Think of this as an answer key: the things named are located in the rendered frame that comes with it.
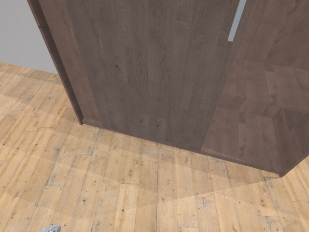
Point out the wardrobe door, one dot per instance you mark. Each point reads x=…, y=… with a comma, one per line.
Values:
x=157, y=68
x=58, y=20

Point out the handle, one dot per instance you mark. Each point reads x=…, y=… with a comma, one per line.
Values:
x=236, y=20

